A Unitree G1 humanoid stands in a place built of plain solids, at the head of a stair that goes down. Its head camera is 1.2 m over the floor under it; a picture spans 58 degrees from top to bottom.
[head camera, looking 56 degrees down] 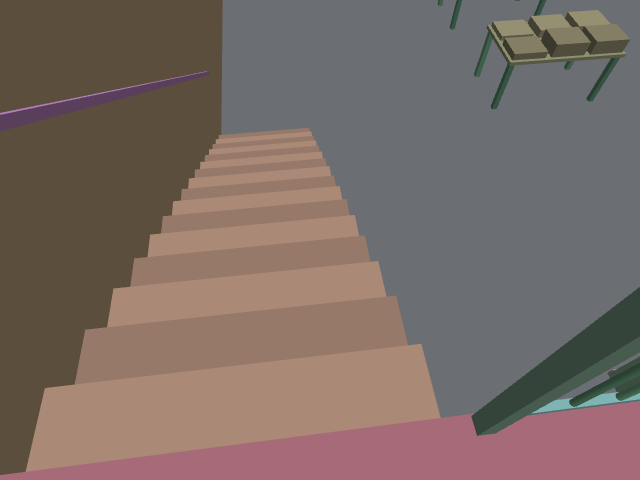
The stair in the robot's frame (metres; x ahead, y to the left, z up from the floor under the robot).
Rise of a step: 0.17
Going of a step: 0.27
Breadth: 1.21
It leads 7 degrees to the left of straight ahead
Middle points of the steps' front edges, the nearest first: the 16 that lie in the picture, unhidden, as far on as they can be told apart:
0.18 0.23 0.00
0.45 0.26 -0.19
0.71 0.29 -0.36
0.98 0.33 -0.53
1.25 0.36 -0.71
1.51 0.39 -0.88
1.78 0.42 -1.05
2.05 0.45 -1.23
2.31 0.49 -1.40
2.58 0.52 -1.57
2.84 0.55 -1.74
3.11 0.58 -1.92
3.38 0.61 -2.09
3.64 0.65 -2.26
3.91 0.68 -2.44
4.17 0.71 -2.61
